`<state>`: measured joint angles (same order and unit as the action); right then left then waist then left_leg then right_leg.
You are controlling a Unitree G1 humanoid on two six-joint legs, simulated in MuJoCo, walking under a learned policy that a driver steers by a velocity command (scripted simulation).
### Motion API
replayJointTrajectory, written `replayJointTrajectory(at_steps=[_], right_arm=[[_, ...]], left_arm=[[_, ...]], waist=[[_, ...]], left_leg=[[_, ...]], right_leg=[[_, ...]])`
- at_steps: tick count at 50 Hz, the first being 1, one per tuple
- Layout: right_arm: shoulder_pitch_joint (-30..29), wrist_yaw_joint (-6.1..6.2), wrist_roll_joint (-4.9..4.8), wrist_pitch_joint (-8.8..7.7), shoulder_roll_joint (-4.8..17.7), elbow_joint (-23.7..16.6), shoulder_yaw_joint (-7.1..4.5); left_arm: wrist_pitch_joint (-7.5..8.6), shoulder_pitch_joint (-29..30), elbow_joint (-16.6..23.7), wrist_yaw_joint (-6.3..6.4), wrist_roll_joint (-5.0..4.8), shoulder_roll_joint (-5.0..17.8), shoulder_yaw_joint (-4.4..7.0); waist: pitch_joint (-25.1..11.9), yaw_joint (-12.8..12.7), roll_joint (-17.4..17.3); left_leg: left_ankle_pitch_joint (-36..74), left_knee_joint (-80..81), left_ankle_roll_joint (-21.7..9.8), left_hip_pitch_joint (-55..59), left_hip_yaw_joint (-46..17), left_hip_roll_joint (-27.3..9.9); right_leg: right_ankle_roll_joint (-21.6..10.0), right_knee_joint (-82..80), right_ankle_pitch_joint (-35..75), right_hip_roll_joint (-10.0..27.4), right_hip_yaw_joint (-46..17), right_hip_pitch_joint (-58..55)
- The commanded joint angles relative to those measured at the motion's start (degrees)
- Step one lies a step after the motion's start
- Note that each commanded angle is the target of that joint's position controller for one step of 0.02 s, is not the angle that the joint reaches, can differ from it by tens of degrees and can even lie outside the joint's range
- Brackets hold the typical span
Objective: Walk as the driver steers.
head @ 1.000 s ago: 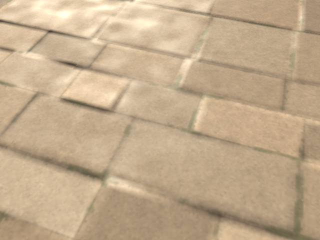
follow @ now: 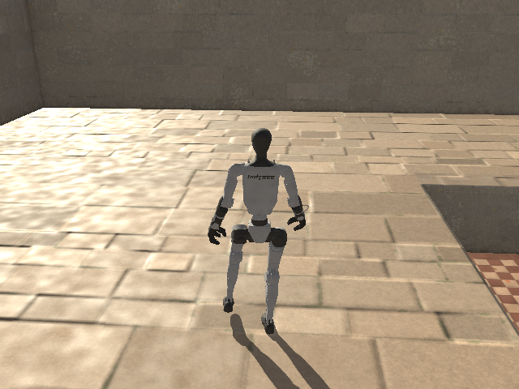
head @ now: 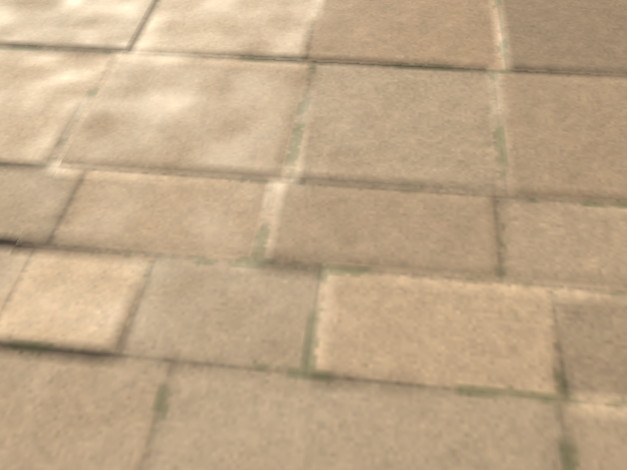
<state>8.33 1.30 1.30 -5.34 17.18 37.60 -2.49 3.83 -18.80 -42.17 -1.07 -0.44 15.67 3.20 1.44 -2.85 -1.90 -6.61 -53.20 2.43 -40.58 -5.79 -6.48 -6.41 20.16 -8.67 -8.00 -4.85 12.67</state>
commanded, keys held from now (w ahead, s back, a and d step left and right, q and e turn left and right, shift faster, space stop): w+e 0.08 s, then w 0.92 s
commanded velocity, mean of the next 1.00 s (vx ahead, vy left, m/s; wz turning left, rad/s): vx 0.50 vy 0.00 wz -0.17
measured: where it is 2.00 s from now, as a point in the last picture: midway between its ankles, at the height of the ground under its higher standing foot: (401, 234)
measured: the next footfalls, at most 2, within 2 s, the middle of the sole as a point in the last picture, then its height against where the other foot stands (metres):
left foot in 0.22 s outside the picture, level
right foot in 0.72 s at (424, 441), level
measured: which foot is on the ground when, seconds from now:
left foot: up 0.00-0.20, down 0.22-0.74, up 0.76-1.00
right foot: down 0.00-0.24, up 0.26-0.70, down 0.72-1.00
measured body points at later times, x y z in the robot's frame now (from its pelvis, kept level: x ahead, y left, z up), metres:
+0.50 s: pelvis +0.28 +0.04 +0.00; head +0.30 +0.05 +0.45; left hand +0.49 +0.27 -0.10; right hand +0.27 -0.23 -0.11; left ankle +0.27 +0.15 -0.74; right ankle +0.34 -0.12 -0.68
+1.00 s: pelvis +0.53 -0.07 +0.00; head +0.55 -0.08 +0.45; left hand +0.62 +0.20 -0.11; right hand +0.65 -0.35 -0.10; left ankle +0.68 +0.09 -0.67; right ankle +0.50 -0.14 -0.74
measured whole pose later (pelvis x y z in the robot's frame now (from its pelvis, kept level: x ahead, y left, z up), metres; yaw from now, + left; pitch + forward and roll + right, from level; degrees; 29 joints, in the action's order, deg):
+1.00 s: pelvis +0.53 -0.07 +0.00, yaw -9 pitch +1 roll -1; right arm 10.0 -0.1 -0.1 -3.8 17.6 42.9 -2.7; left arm 4.8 -20.3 -45.3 -1.5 0.0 15.5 2.8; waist 0.3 -2.8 -2.7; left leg -6.2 -52.6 1.0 -38.8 -2.4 -6.9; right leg -4.3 15.6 -9.8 -4.1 1.8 7.2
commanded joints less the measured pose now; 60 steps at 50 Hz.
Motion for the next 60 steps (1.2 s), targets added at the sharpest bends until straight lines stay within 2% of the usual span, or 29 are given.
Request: replayJointTrajectory(at_steps=[1, 4, 7, 9, 11, 12, 13, 14, 15, 16, 17, 18, 21, 26, 29, 32, 34, 35, 36, 37, 38, 39, 40, 41, 42, 46, 52, 56, 60], right_arm=[[-2.95, 0.0, -0.06, -0.69, 2.48, -3.74, -0.53], [-8.56, -0.94, -1.05, -1.46, 2.5, -4.94, -0.39], [-10.33, -2.15, -1.42, -2.37, 3.81, -5.35, -0.72], [-8.77, -2.47, -1.52, -2.77, 4.82, -5.17, -1.26], [-0.32, -1.92, -1.0, -3.21, 6.92, -3.39, -2.48], [9.04, -1.42, -0.2, -3.33, 10.07, -2.54, -3.35], [16.15, -1.66, -0.18, -2.41, 14.59, 0.68, -5.0], [17.5, -2.18, -1.83, -2.02, 9.61, 1.19, -3.98], [14.76, -2.06, -2.03, -1.72, 6.47, 0.98, -3.01], [11.45, -2.02, -1.44, -1.23, 5.58, 0.31, -2.45], [9.45, -2.12, -1.21, -1.01, 4.65, 0.56, -2.04], [8.32, -2.15, -0.81, -1.11, 3.81, 0.62, -1.62], [8.15, -2.35, -1.51, -1.35, 4.41, 1.78, -1.72], [10.26, -1.78, -2.18, -0.54, 7.62, 4.14, -2.38], [13.54, -1.77, -2.66, 0.01, 8.63, 6.03, -2.46], [14.74, -1.55, -2.96, 0.8, 9.34, 7.36, -2.67], [13.89, -1.24, -2.91, 1.46, 10.27, 7.69, -2.92], [13.61, -1.11, -2.83, 1.71, 9.82, 7.7, -2.68], [13.47, -0.96, -2.1, 1.7, 7.93, 7.01, -1.81], [17.95, -1.03, -1.08, 0.83, 2.48, 5.0, 0.03], [19.64, -1.29, -1.9, -0.29, 2.43, 5.58, 0.35], [15.07, -1.67, -3.29, -0.86, 7.67, 5.01, -1.1], [10.55, -1.79, -3.51, -1.03, 7.95, 3.95, -1.15], [8.45, -1.63, -2.69, -0.82, 7.22, 3.74, -1.14], [8.6, -1.46, -1.92, -0.27, 6.77, 3.93, -1.42], [9.16, -1.23, -1.48, 1.46, 3.77, 4.29, -1.0], [-3.21, -2.08, -1.55, 0.51, 1.53, 1.16, -0.11], [-10.15, -3.35, -2.18, -0.08, 1.78, -1.36, 0.08], [-10.42, -4.38, -2.13, -0.54, 3.22, -2.47, -0.31]], left_arm=[[0.63, 1.69, 3.96, 1.06, -0.78, 9.61, 2.47], [-0.13, -1.64, 2.75, 1.5, -1.33, 10.16, 2.65], [-0.8, -3.8, 1.64, 1.76, -1.14, 8.92, 2.18], [-1.22, -3.78, 1.27, 1.72, -0.72, 9.06, 2.2], [-1.29, -2.61, 1.62, 1.42, -0.47, 7.33, 1.55], [-0.94, -1.62, 2.93, 1.24, 0.35, 4.81, 0.45], [-0.15, -9.4, 2.94, 1.21, -1.11, 2.07, -0.51], [0.31, -8.29, 2.65, 1.32, -1.5, 5.96, -0.06], [0.38, -1.9, 3.46, 1.24, -1.72, 9.19, 0.85], [0.41, 2.33, 4.56, 1.23, -1.08, 8.47, 0.64], [0.6, 4.63, 5.42, 1.01, -0.21, 7.64, 0.65], [0.58, 4.56, 5.5, 0.8, 0.06, 6.85, 0.75], [0.15, 3.8, 5.22, 0.47, 0.0, 3.99, 0.05], [0.91, 13.0, 7.36, -0.04, 0.23, 1.85, -1.14], [1.25, 17.79, 8.63, -0.67, -0.42, 2.64, -0.93], [1.57, 20.11, 10.05, -1.34, -0.65, 3.95, -0.43], [1.77, 16.73, 9.46, -1.4, -0.44, 5.45, 0.35], [1.7, 10.67, 7.66, -1.06, -0.15, 7.23, 1.42], [1.53, 1.49, 5.58, -0.46, 0.17, 10.16, 2.68], [1.11, -5.87, 4.88, 0.04, 1.34, 16.27, 3.94], [0.71, -7.96, 3.87, -0.27, 0.26, 14.39, 3.51], [0.7, -4.67, 4.01, -0.33, -0.21, 10.91, 2.34], [0.68, -1.13, 4.47, -0.31, -0.2, 9.11, 1.71], [0.76, 2.32, 4.59, -0.56, 0.25, 7.65, 1.19], [1.07, 4.58, 4.77, -0.79, 0.7, 6.24, 0.77], [2.42, 5.16, 3.05, -0.78, 0.51, 7.15, 1.28], [1.7, 0.07, -0.45, 0.48, -0.13, 9.1, 1.67], [0.73, -4.57, -3.33, 0.73, -0.57, 10.13, 1.85], [-0.55, -5.32, -5.02, 1.28, -0.72, 11.06, 2.23]], waist=[[-1.04, 0.42, 4.87], [-1.22, -1.93, 5.65], [-1.53, -2.59, 6.73], [-1.88, -1.45, 8.69], [-6.29, 3.24, 9.02], [-14.35, 7.61, 4.39], [-21.48, 6.14, -13.3], [-18.37, 7.43, -12.07], [-9.8, 8.33, -5.85], [-5.43, 7.29, -1.22], [-1.71, 6.05, -0.31], [-1.02, 4.52, -1.79], [-1.15, 3.17, -4.17], [-0.15, 5.74, -2.73], [0.5, 7.47, -2.97], [1.39, 6.92, -3.24], [-0.36, 4.06, -3.45], [-4.1, 0.87, -2.54], [-10.69, -3.18, -0.65], [-19.83, -3.19, 11.96], [-24.63, -3.15, 19.05], [-15.49, -3.24, 12.66], [-9.45, -2.15, 9.13], [-5.23, -0.35, 5.82], [-3.41, 1.59, 6.29], [-1.91, 4.2, 6.31], [1.07, 0.22, 4.61], [2.84, -2.24, 4.38], [1.69, -0.59, 5.8]], left_leg=[[10.53, 11.45, 1.14, 6.52, 1.69, 2.58], [12.67, 19.21, 1.29, 9.29, 1.74, 5.04], [9.99, 24.33, 0.03, 9.82, 1.33, 5.53], [4.38, 26.1, -1.77, 12.86, 2.13, 6.09], [3.83, 29.62, -5.75, 26.49, 2.72, 5.41], [5.31, 27.3, -10.26, 41.32, -5.67, -3.51], [-5.13, 29.53, -20.03, 61.67, -28.91, -14.4], [-16.83, 34.73, -19.73, 61.21, -37.85, -16.51], [-18.58, 35.88, -17.2, 54.42, -30.9, -14.24], [-13.64, 36.99, -15.78, 47.59, -24.12, -11.65], [-7.97, 38.74, -15.8, 42.08, -20.03, -9.51], [-3.73, 40.09, -15.09, 38.45, -16.58, -7.58], [5.11, 42.83, -15.73, 33.86, -9.96, -5.31], [9.63, 44.37, -14.47, 32.07, -2.15, -3.56], [8.12, 43.64, -13.62, 33.36, -1.6, -4.63], [8.97, 41.44, -12.38, 37.98, -2.73, -7.22], [17.35, 36.65, -10.98, 39.77, -1.87, -7.26], [25.23, 29.27, -9.73, 38.77, 0.4, -5.0], [22.56, 16.92, -7.79, 32.34, 2.91, -2.23], [0.24, -5.55, -3.79, 11.9, 6.74, 5.08], [-26.32, -16.67, -2.99, 0.86, 0.99, 8.78], [-23.9, -20.96, -3.45, -4.91, -0.66, 5.17], [-18.61, -19.46, -3.94, -5.13, 0.99, 2.52], [-14.46, -16.15, -3.65, -3.08, 1.97, 0.72], [-11.51, -13.03, -3.38, 0.08, 1.61, -0.85], [-4.74, -7.33, -1.61, 3.53, 2.29, -1.57], [12.33, 13.61, -1.51, 3.43, 4.01, 0.15], [12.15, 20.52, -2.6, 2.67, 4.57, 1.75], [3.88, 24.4, -5.34, 5.51, 5.38, 3.58]], right_leg=[[-7.48, -7.77, 3.67, 12.22, -11.12, 5.76], [-6.64, -5.47, 0.83, 12.78, -13.57, 2.79], [-6.25, -1.07, 1.39, 15.08, -16.83, -4.08], [-5.42, 1.88, 5.87, 16.44, -18.92, -7.12], [-3.01, 10.38, 15.75, 13.2, -16.89, -6.4], [-0.85, 25.24, 10.93, 10.33, -12.67, 0.33], [3.79, 44.02, -11.38, 1.74, -4.72, 21.63], [4.31, 51.41, -23.42, 3.86, -6.34, 30.68], [4.3, 54.05, -18.93, 6.22, -6.6, 33.75], [4.48, 52.97, -14.85, 8.48, -3.86, 32.95], [4.78, 49.32, -11.86, 10.24, -2.55, 32.54], [4.95, 46.54, -9.87, 12.03, -1.85, 29.81], [6.21, 40.18, -7.9, 12.96, 0.99, 26.41], [7.04, 21.11, 6.28, 12.53, 3.36, 22.52], [6.71, 14.8, 10.96, 11.03, 4.01, 19.29], [4.64, 11.02, 7.4, 10.53, 3.56, 18.88], [2.86, 8.49, 4.63, 9.12, 4.95, 12.78], [1.41, 7.05, 4.52, 7.71, 6.33, 3.84], [-0.98, 8.53, 5.76, 11.44, 2.93, -10.27], [-8.33, 8.36, 3.66, 26.32, -19.03, -32.13], [-13.26, -0.73, -6.75, 31.01, -37.8, -36.25], [-10.74, -2.39, -12.07, 29.16, -32.37, -29.66], [-8.78, -3.24, -10.12, 26.67, -24.41, -21.81], [-7.84, -5.08, -5.09, 24.08, -19.05, -14.07], [-7.15, -6.85, -0.48, 22.04, -15.32, -8.76], [-8.33, -11.54, 9.49, 20.1, -7.7, -2.04], [-5.71, -12.74, 11.6, 17.85, -0.72, -4.34], [-5.49, -10.86, 10.47, 20.37, -1.38, -10.58], [-3.73, -5.25, 19.6, 22.72, -2.23, -17.4]])
Keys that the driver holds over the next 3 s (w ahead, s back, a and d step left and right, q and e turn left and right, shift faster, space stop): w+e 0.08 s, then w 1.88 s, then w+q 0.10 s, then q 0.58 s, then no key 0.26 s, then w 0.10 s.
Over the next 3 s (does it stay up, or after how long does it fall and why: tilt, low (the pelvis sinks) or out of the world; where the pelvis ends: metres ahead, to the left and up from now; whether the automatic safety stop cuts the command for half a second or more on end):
stays up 1.33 -0.19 0.00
